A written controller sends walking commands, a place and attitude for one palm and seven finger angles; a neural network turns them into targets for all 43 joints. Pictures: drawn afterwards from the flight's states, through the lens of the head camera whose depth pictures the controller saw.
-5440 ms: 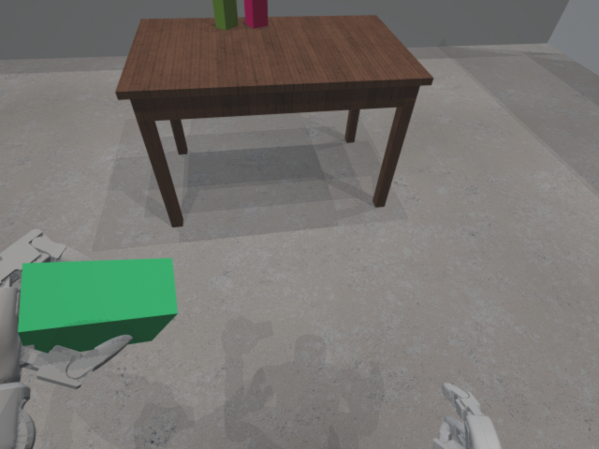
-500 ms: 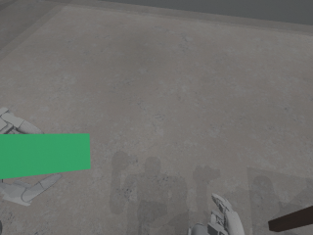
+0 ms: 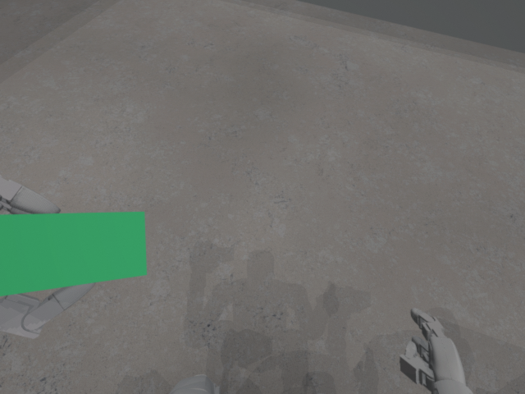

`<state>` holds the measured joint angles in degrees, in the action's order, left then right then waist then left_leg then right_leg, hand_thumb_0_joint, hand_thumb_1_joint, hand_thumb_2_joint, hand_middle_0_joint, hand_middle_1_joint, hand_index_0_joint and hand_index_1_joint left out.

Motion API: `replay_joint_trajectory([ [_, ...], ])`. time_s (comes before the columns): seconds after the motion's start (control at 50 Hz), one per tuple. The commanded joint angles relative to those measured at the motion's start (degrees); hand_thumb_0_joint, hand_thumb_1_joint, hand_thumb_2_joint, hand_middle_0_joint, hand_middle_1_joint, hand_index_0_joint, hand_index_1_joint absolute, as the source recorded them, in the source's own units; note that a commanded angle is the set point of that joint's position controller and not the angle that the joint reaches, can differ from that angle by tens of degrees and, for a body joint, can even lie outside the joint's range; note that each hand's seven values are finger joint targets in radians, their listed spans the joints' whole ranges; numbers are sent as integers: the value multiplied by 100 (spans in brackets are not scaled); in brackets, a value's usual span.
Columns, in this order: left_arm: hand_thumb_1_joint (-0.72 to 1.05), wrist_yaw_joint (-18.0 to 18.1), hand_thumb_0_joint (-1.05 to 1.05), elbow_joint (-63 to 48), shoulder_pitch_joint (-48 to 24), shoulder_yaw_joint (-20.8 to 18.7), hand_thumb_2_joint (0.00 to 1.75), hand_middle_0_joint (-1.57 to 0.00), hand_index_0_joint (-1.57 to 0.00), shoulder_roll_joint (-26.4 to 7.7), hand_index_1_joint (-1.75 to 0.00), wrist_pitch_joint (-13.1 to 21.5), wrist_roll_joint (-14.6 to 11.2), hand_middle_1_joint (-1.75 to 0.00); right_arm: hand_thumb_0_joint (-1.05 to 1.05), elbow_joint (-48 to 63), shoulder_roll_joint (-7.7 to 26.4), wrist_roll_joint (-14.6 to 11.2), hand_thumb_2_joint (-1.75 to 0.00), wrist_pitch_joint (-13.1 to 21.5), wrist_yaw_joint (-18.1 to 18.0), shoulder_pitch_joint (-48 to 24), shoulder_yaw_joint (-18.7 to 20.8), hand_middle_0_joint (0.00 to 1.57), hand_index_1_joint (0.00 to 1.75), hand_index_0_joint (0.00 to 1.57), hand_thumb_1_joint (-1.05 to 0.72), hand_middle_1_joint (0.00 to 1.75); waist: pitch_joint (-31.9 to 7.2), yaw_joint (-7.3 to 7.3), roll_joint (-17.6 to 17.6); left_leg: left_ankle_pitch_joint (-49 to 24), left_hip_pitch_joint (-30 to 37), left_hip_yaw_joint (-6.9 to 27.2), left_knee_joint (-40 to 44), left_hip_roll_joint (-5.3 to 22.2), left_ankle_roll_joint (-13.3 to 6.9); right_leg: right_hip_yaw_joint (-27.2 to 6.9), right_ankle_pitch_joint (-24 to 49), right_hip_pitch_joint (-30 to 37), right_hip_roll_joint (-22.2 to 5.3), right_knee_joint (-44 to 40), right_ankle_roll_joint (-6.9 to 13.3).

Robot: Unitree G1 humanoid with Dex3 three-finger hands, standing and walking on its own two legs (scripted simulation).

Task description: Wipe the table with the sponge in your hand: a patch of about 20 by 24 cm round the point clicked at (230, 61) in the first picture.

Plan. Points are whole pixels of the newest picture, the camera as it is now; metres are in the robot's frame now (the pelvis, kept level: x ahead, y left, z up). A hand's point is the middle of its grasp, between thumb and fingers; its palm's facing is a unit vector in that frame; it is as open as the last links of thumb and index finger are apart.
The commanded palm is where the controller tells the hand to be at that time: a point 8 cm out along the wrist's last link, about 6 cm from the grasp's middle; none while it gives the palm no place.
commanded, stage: turn to face it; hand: left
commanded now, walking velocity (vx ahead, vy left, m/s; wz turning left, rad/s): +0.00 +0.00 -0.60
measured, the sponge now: (81, 248) +0.22 +0.20 +0.18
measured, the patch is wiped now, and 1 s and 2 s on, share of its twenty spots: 0.00 0.00 0.00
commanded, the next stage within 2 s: none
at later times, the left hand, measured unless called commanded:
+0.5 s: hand (205, 237) +0.25 +0.09 +0.18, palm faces +0.14 -0.82 -0.55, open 10.1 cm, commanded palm +0.20 +0.16 +0.19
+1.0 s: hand (332, 329) +0.17 -0.03 +0.18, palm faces -0.06 -0.87 -0.50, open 10.1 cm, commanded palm +0.14 +0.03 +0.19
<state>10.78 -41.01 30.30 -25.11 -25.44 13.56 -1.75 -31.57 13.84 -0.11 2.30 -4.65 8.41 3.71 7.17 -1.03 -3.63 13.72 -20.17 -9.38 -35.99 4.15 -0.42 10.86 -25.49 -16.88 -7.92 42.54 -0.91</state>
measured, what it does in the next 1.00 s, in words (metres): walks backwards, turning right: right foot, then left foot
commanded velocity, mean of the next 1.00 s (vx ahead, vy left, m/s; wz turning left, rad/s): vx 0.00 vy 0.00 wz -0.60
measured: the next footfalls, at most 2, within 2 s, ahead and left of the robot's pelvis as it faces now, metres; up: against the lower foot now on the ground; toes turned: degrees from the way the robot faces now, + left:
right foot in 0.36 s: +0.04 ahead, -0.13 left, +0.00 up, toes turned -18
left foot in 0.92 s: -0.03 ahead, +0.00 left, +0.00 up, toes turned -23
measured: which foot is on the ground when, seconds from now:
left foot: down 0.00-0.38, up 0.40-0.90, down 0.92-1.00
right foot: up 0.00-0.34, down 0.36-0.92, up 0.94-1.00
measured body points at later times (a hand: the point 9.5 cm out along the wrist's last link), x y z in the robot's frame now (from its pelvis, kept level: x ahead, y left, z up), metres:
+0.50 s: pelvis -0.03 -0.07 +0.00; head +0.02 -0.12 +0.45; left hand +0.23 +0.13 +0.21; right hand +0.10 -0.34 -0.11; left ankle -0.02 +0.09 -0.64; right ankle +0.00 -0.11 -0.72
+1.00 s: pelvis -0.15 -0.12 +0.00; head -0.13 -0.16 +0.45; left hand +0.17 +0.02 +0.21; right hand -0.10 -0.41 -0.09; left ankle -0.07 +0.02 -0.72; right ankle -0.08 -0.16 -0.67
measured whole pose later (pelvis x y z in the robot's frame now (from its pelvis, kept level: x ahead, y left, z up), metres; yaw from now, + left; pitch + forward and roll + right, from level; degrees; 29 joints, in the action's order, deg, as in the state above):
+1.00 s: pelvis -0.15 -0.12 +0.00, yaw -31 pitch -1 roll +6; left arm 6.2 -26.9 23.1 -22.3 -22.9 10.9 -0.9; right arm -30.3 11.2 0.3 -2.2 -0.3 8.4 1.3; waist 5.4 -1.9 -3.2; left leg 14.7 -11.6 -8.4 -29.6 1.6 2.2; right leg -1.9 -21.3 -34.2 10.1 58.8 -3.6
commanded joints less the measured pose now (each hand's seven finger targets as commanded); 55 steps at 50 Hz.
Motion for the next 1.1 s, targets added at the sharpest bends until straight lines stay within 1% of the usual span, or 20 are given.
replay_joint_trajectory([
  [0.0, 10, 51, 0, -364, -649, -527, 130, -120, -120, -780, -160, 339, -1, -160, 0, 705, 556, 70, -90, 309, 83, -128, 4, 20, 30, 20, -90, 30, -1625, 145, 1791, -3889, 1761, 2082, 1404, 2173, -880, -908, -1006, -1245, 390, 1934, -27],
  [0.08, 10, -99, 0, -622, -982, 4, 130, -120, -120, -358, -160, 227, 19, -160, 0, 624, 528, -17, -90, 504, 278, 15, 4, 20, 30, 20, -90, 30, -1537, 134, 1898, -3953, 1936, 686, 1157, 1657, -509, -615, 174, -1268, 457, 1249, -148],
  [0.22, 10, -219, 0, -454, -826, -116, 130, -120, -120, -479, -160, 18, -46, -160, 0, 826, 450, 0, -90, 571, 379, -84, -132, 20, 30, 20, -90, 30, -1223, 65, 1760, -2182, 1186, 257, 1516, 1987, -358, -316, 264, -539, 599, 197, -274],
  [0.32, 10, -226, 0, -349, -763, -333, 130, -120, -120, -635, -160, -30, -62, -160, 0, 859, 389, -63, -90, 495, 415, 18, -123, 20, 30, 20, -90, 30, -1467, -7, 1409, -1429, 1015, -167, 153, 1649, 63, -323, 1493, 505, 636, -1343, -162],
  [0.34, 10, -222, 0, -277, -764, -366, 130, -120, -120, -745, -160, -44, -23, -160, 0, 870, 270, -93, -90, 449, 413, 50, -127, 20, 30, 20, -90, 30, -1595, 32, 523, -671, 779, -376, -789, 1230, 233, -961, 2725, 739, 142, -1767, 75],
  [0.36, 10, -171, 0, -293, -783, -569, 130, -120, -120, -1035, -160, -22, -34, -160, 0, 1027, 110, -94, -90, 440, 369, -120, -214, 20, 30, 20, -90, 30, -1563, -14, -965, 1846, -651, -266, -1966, 427, 463, -2645, 5656, 1529, -819, -1777, 612],
  [0.38, 10, -121, 0, -180, -696, -779, 130, -120, -120, -1082, -160, -82, -127, -160, 0, 1038, 144, -87, -90, 442, 335, -287, -248, 20, 30, 20, -90, 30, -1666, -79, -1347, 2477, -1206, 396, -2953, 75, 581, -3248, 6620, 1482, -1283, -1809, 919],
  [0.4, 10, -142, 0, -221, -513, -705, 130, -120, -120, -947, -160, -145, -196, -160, 0, 955, 233, -134, -90, 388, 351, -312, -148, 20, 30, 20, -90, 30, -1692, -17, -1193, 2060, -1110, 890, -3451, 111, 572, -3153, 5986, 1246, -1094, -1949, 621],
  [0.46, 10, -96, 0, -41, 199, -810, 130, -120, -120, -772, -160, -62, -224, -160, 0, 771, 55, -59, -90, 70, 358, -443, -291, 20, 30, 20, -90, 30, -1866, 20, -47, 1122, -1842, 1036, -4145, 81, 679, -2598, 5289, 2026, -669, -1599, 683],
  [0.62, 10, -15, 0, -214, -68, -784, 130, -120, -120, -868, -160, 191, -327, -160, 0, 651, 548, -62, -90, -89, 373, -448, 58, 20, 30, 20, -90, 30, -1785, -26, 174, 708, -1885, 1238, -4459, -153, 570, -2892, 3438, 1593, -340, -2350, -317],
  [0.76, 10, -86, 0, 68, -401, -500, 130, -120, -120, -661, -160, 221, -274, -160, 0, 602, 611, -55, -90, -152, 417, -433, 37, 20, 30, 20, -90, 30, -1420, -40, -68, 1203, -206, 634, -1556, -433, 498, -3044, 1406, 420, 123, -3424, -440],
  [0.84, 10, -175, 0, 311, -746, -223, 130, -120, -120, -539, -160, 82, -154, -160, 0, 529, 585, -105, -90, -242, 432, -219, 76, 20, 30, 20, -90, 30, -1257, 31, -551, 1693, 1456, 102, 779, -719, 204, -2848, 1111, -356, 616, -3603, -993],
  [0.86, 10, -227, 0, 337, -889, -193, 130, -120, -120, -570, -160, 82, -122, -160, 0, 496, 555, -86, -90, -259, 419, -19, 63, 20, 30, 20, -90, 30, -1303, 193, -288, 1412, 2110, 86, 1629, -525, -29, -2601, 1199, -753, 895, -2977, -1186],
  [0.88, 10, -317, 0, 309, -1008, -90, 130, -120, -120, -556, -160, 116, -119, -160, 0, 622, 625, -43, -90, -270, 391, -144, 33, 20, 30, 20, -90, 30, -1182, 224, 928, 1068, 2337, 729, 2377, 383, -374, -2243, 740, -1190, 1312, -1272, -1152],
  [0.9, 10, -321, 0, 180, -996, -232, 130, -120, -120, -577, -160, 135, -32, -160, 0, 941, 601, 141, -90, -244, 394, -532, -30, 20, 30, 20, -90, 30, -1096, -53, 2377, 537, 1526, 2263, 2481, 2194, -1025, -1766, -135, -1612, 1414, 1689, -739],
  [0.92, 10, -319, 0, 37, -1079, -424, 130, -120, -120, -778, -160, 152, 48, -160, 0, 1091, 347, 188, -90, -125, 389, -609, -94, 20, 30, 20, -90, 30, -911, -209, 1868, 48, 272, 2593, 2305, 2922, -1265, -2211, -302, -1348, 885, 3381, -325],
  [0.94, 10, -358, 0, -380, -1320, -612, 130, -120, -120, -983, -160, 154, 66, -160, 0, 1168, 416, 28, -90, -161, 396, -605, 6, 20, 30, 20, -90, 30, -926, -216, 1471, -574, 464, 1820, 2339, 2688, -1009, -1950, -343, -1432, 889, 3769, -180],
  [0.96, 10, -438, 0, -295, -1126, -563, 130, -120, -120, -931, -160, 218, 74, -160, 0, 1072, 440, -2, -90, -187, 439, -487, 67, 20, 30, 20, -90, 30, -1044, -246, 1766, -337, 75, 1022, 2051, 2348, -911, -1862, -140, -1386, 743, 3860, -177],
  [1.02, 10, -319, 0, -609, -942, -298, 130, -120, -120, -655, -160, 155, -59, -160, 0, 1025, 444, -137, -90, 8, 480, -359, -27, 20, 30, 20, -90, 30, -415, -175, 1725, -251, -87, 557, 1701, 2015, -613, -1280, -108, -1155, 383, 1948, -257],
  [1.08, 10, -218, 0, -470, -1068, -330, 130, -120, -120, -683, -160, 156, -19, -160, 0, 968, 637, -163, -90, 307, 420, 132, 43, 20, 30, 20, -90, 30, -809, -105, 1345, -189, 117, 2, 595, 1572, -96, -420, 214, 50, 753, 5, -385],
])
